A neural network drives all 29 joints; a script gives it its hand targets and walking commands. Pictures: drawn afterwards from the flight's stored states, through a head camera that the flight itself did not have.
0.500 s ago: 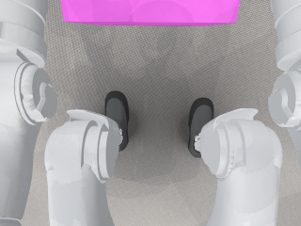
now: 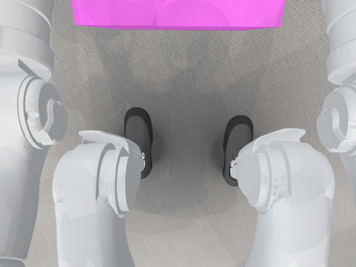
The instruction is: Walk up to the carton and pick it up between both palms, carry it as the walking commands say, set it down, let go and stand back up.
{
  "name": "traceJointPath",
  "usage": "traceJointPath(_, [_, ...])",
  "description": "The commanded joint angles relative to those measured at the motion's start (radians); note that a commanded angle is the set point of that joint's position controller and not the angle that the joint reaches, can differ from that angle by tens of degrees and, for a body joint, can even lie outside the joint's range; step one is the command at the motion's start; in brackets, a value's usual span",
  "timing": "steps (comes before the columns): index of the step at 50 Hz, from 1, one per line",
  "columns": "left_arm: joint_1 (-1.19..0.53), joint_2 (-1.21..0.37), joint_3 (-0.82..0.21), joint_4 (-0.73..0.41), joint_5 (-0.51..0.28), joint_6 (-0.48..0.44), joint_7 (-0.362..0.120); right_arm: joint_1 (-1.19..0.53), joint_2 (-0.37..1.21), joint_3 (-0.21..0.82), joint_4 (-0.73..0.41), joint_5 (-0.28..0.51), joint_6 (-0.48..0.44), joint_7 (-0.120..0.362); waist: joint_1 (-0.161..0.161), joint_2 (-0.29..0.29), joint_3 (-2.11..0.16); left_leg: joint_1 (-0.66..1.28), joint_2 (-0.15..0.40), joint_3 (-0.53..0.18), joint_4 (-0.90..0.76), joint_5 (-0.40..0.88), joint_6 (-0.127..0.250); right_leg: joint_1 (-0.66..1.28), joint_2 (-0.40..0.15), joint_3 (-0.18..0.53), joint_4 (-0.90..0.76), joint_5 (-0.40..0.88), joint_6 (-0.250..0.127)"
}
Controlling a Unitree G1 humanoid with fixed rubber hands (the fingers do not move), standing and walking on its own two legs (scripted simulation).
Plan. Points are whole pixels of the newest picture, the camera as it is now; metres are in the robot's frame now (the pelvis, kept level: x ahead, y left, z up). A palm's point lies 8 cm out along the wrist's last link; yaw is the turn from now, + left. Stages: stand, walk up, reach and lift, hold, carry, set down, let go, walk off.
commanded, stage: reach and lift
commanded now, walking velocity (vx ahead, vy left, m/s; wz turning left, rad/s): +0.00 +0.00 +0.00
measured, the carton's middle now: out of the picture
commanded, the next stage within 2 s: none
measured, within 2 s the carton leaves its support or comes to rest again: leaves its support in 0.20 s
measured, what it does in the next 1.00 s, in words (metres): stands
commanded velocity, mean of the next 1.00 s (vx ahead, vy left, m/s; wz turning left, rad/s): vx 0.00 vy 0.00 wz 0.00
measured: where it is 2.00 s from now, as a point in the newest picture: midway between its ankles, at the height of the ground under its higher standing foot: (187, 158)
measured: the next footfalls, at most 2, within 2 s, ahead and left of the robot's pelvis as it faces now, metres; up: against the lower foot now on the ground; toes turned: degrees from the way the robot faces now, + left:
none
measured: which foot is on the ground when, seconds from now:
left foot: down 0.00-1.00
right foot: down 0.00-1.00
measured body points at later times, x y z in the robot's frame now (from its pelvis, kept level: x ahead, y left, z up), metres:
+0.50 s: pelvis -0.01 +0.00 +0.00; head +0.38 -0.01 +0.22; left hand +0.60 +0.18 -0.15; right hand +0.60 -0.18 -0.16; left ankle +0.13 +0.13 -0.35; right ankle +0.11 -0.13 -0.35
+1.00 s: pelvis -0.01 +0.00 +0.01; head +0.35 -0.01 +0.27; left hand +0.59 +0.17 -0.09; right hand +0.59 -0.19 -0.09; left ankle +0.13 +0.13 -0.35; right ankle +0.11 -0.13 -0.35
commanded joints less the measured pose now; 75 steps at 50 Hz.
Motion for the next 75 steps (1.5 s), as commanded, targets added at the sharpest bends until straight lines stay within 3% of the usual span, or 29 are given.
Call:
traceJointPath(1, [-0.595, -0.910, -0.289, -0.292, -0.129, 0.017, -0.224, -0.582, 0.716, 0.242, -0.382, 0.083, -0.016, 0.218, -0.045, 0.010, -1.426, 0.777, -0.063, 0.076, 0.022, 0.437, 0.041, 0.553, 0.059, -0.109, -0.092, 0.385, -0.044])
traceJointPath(5, [-0.619, -0.912, -0.294, -0.319, -0.118, 0.031, -0.202, -0.666, 0.725, 0.289, -0.472, 0.132, -0.006, 0.206, 0.003, 0.001, -1.620, 0.851, -0.065, 0.097, 0.010, 0.456, 0.040, 0.684, 0.062, -0.108, -0.107, 0.428, -0.037])
traceJointPath(9, [-0.684, -0.927, -0.356, -0.521, -0.172, 0.039, -0.181, -0.717, 0.735, 0.325, -0.627, 0.172, 0.007, 0.201, -0.017, -0.016, -1.960, 1.016, -0.081, 0.097, 0.000, 0.553, 0.049, 0.789, 0.068, -0.129, -0.098, 0.520, -0.033])
traceJointPath(10, [-0.692, -0.870, -0.320, -0.423, -0.135, 0.050, -0.183, -0.701, 0.753, 0.283, -0.492, 0.148, 0.025, 0.196, 0.013, -0.010, -1.822, 0.924, -0.061, 0.115, 0.000, 0.446, 0.047, 0.723, 0.062, -0.124, -0.096, 0.436, -0.032])
traceJointPath(11, [-0.685, -0.929, -0.363, -0.465, -0.155, 0.057, -0.180, -0.678, 0.765, 0.302, -0.512, 0.157, 0.036, 0.202, -0.029, -0.004, -1.853, 0.952, -0.068, 0.126, -0.016, 0.436, 0.042, 0.765, 0.068, -0.131, -0.117, 0.433, -0.033])
traceJointPath(12, [-0.732, -0.886, -0.361, -0.541, -0.161, 0.059, -0.179, -0.743, 0.779, 0.323, -0.617, 0.177, 0.035, 0.195, 0.004, -0.040, -1.971, 0.978, -0.078, 0.118, -0.015, 0.477, 0.049, 0.839, 0.070, -0.133, -0.102, 0.499, -0.025])
traceJointPath(17, [-0.672, -0.969, -0.302, -0.415, -0.078, 0.090, -0.194, -0.632, 0.858, 0.231, -0.427, 0.112, 0.073, 0.226, -0.002, 0.016, -1.737, 0.904, -0.078, 0.128, -0.071, 0.361, 0.046, 0.648, 0.075, -0.138, -0.159, 0.321, -0.038])
traceJointPath(18, [-0.689, -1.007, -0.325, -0.508, -0.110, 0.090, -0.193, -0.731, 0.841, 0.283, -0.577, 0.145, 0.066, 0.225, -0.009, -0.024, -1.901, 0.966, -0.087, 0.128, -0.066, 0.409, 0.040, 0.744, 0.076, -0.140, -0.172, 0.380, -0.034])
traceJointPath(19, [-0.737, -0.980, -0.299, -0.462, -0.095, 0.088, -0.202, -0.635, 0.865, 0.205, -0.421, 0.094, 0.086, 0.232, -0.048, -0.003, -1.761, 0.864, -0.083, 0.142, -0.067, 0.317, 0.037, 0.659, 0.081, -0.141, -0.173, 0.302, -0.047])
traceJointPath(22, [-0.702, -0.990, -0.324, -0.479, -0.106, 0.113, -0.208, -0.713, 0.853, 0.265, -0.558, 0.121, 0.086, 0.228, 0.006, -0.017, -1.925, 0.963, -0.082, 0.151, -0.056, 0.376, 0.032, 0.757, 0.077, -0.135, -0.170, 0.374, -0.036])
traceJointPath(25, [-0.766, -1.010, -0.291, -0.511, -0.092, 0.126, -0.207, -0.753, 0.864, 0.243, -0.565, 0.122, 0.095, 0.240, 0.001, -0.035, -1.937, 0.992, -0.077, 0.134, -0.087, 0.372, 0.041, 0.767, 0.078, -0.159, -0.180, 0.356, -0.040])
traceJointPath(27, [-0.642, -1.026, -0.211, -0.342, -0.055, 0.141, -0.218, -0.724, 0.868, 0.197, -0.466, 0.087, 0.111, 0.245, -0.001, -0.040, -1.750, 0.865, -0.087, 0.133, -0.104, 0.264, 0.060, 0.638, 0.074, -0.160, -0.194, 0.234, -0.026])
traceJointPath(30, [-0.762, -1.043, -0.236, -0.520, -0.067, 0.140, -0.222, -0.737, 0.920, 0.205, -0.516, 0.102, 0.123, 0.257, 0.020, -0.026, -1.910, 0.966, -0.092, 0.146, -0.117, 0.335, 0.043, 0.762, 0.082, -0.160, -0.203, 0.310, -0.030])
traceJointPath(31, [-0.759, -1.068, -0.269, -0.551, -0.071, 0.144, -0.220, -0.756, 0.910, 0.230, -0.577, 0.117, 0.119, 0.253, -0.018, -0.004, -2.009, 1.014, -0.089, 0.150, -0.115, 0.365, 0.036, 0.814, 0.090, -0.160, -0.213, 0.356, -0.034])
traceJointPath(36, [-0.679, -1.098, -0.259, -0.560, -0.074, 0.159, -0.234, -0.712, 0.966, 0.220, -0.631, 0.110, 0.123, 0.254, 0.021, -0.020, -2.126, 1.039, -0.102, 0.159, -0.117, 0.432, 0.034, 0.851, 0.107, -0.153, -0.210, 0.423, -0.031])
traceJointPath(39, [-0.689, -1.091, -0.211, -0.520, -0.056, 0.170, -0.229, -0.736, 0.934, 0.183, -0.593, 0.083, 0.136, 0.253, -0.010, -0.073, -2.066, 0.988, -0.097, 0.143, -0.127, 0.358, 0.043, 0.842, 0.105, -0.164, -0.227, 0.353, -0.026])
traceJointPath(40, [-0.688, -1.102, -0.243, -0.578, -0.059, 0.180, -0.230, -0.771, 0.960, 0.219, -0.672, 0.119, 0.141, 0.248, 0.021, -0.020, -2.206, 1.089, -0.102, 0.151, -0.139, 0.404, 0.039, 0.878, 0.110, -0.167, -0.224, 0.379, -0.023])
traceJointPath(44, [-0.693, -1.110, -0.184, -0.534, -0.020, 0.183, -0.227, -0.692, 1.009, 0.166, -0.518, 0.076, 0.164, 0.262, 0.039, -0.024, -2.035, 0.989, -0.097, 0.168, -0.179, 0.290, 0.037, 0.788, 0.112, -0.158, -0.266, 0.271, -0.034])
traceJointPath(46, [-0.746, -1.094, -0.174, -0.564, -0.027, 0.186, -0.240, -0.641, 1.047, 0.124, -0.474, 0.044, 0.185, 0.264, -0.003, -0.075, -2.083, 0.961, -0.094, 0.167, -0.182, 0.264, 0.035, 0.857, 0.112, -0.170, -0.278, 0.265, -0.033])
traceJointPath(51, [-0.601, -1.167, -0.170, -0.526, -0.010, 0.221, -0.255, -0.717, 1.068, 0.229, -0.645, 0.101, 0.187, 0.276, 0.098, -0.086, -2.226, 1.007, -0.114, 0.184, -0.218, 0.325, 0.026, 0.983, 0.127, -0.140, -0.307, 0.341, -0.024])
traceJointPath(52, [-0.597, -1.164, -0.160, -0.570, -0.005, 0.227, -0.252, -0.710, 1.055, 0.199, -0.643, 0.085, 0.199, 0.277, 0.045, -0.085, -2.268, 1.057, -0.114, 0.160, -0.224, 0.349, 0.037, 0.958, 0.138, -0.170, -0.292, 0.353, -0.016])
traceJointPath(58, [-0.634, -1.231, -0.176, -0.585, 0.004, 0.236, -0.259, -0.637, 1.061, 0.134, -0.561, 0.021, 0.208, 0.276, 0.012, 0.033, -2.211, 1.061, -0.125, 0.174, -0.265, 0.294, 0.017, 0.877, 0.136, -0.155, -0.351, 0.290, -0.049])
traceJointPath(59, [-0.676, -1.215, -0.245, -0.706, -0.060, 0.227, -0.260, -0.649, 1.119, 0.236, -0.663, 0.083, 0.214, 0.265, 0.026, -0.061, -2.469, 1.143, -0.136, 0.176, -0.251, 0.387, 0.019, 1.057, 0.148, -0.148, -0.359, 0.384, -0.034])
traceJointPath(60, [-0.694, -1.186, -0.250, -0.672, -0.050, 0.250, -0.255, -0.683, 1.081, 0.216, -0.677, 0.075, 0.224, 0.259, 0.009, -0.046, -2.431, 1.081, -0.128, 0.172, -0.272, 0.347, 0.021, 1.065, 0.147, -0.158, -0.361, 0.389, -0.027])
traceJointPath(61, [-0.675, -1.147, -0.241, -0.691, -0.046, 0.242, -0.256, -0.665, 1.135, 0.253, -0.647, 0.096, 0.234, 0.249, 0.074, -0.066, -2.466, 1.091, -0.133, 0.191, -0.259, 0.358, 0.031, 1.086, 0.144, -0.139, -0.351, 0.397, -0.021])
traceJointPath(65, [-0.587, -1.181, -0.169, -0.562, 0.030, 0.252, -0.259, -0.607, 1.135, 0.177, -0.536, 0.046, 0.229, 0.266, 0.098, -0.026, -2.198, 1.005, -0.114, 0.185, -0.302, 0.267, 0.036, 0.899, 0.143, -0.127, -0.404, 0.273, -0.025])
traceJointPath(72, [-0.684, -1.183, -0.278, -0.698, -0.027, 0.268, -0.259, -0.618, 1.141, 0.239, -0.607, 0.077, 0.251, 0.265, 0.047, -0.056, -2.508, 1.148, -0.126, 0.163, -0.343, 0.322, 0.025, 1.113, 0.152, -0.149, -0.422, 0.352, -0.021])
traceJointPath(73, [-0.603, -1.213, -0.202, -0.594, 0.013, 0.270, -0.255, -0.621, 1.185, 0.218, -0.547, 0.069, 0.256, 0.269, 0.111, -0.055, -2.324, 1.089, -0.132, 0.168, -0.369, 0.236, 0.037, 0.991, 0.150, -0.138, -0.452, 0.228, -0.014])
traceJointPath(75, [-0.551, -1.219, -0.192, -0.563, 0.044, 0.280, -0.269, -0.661, 1.138, 0.197, -0.592, 0.059, 0.235, 0.284, 0.100, -0.019, -2.280, 1.084, -0.128, 0.169, -0.376, 0.230, 0.036, 0.947, 0.150, -0.138, -0.451, 0.228, -0.030])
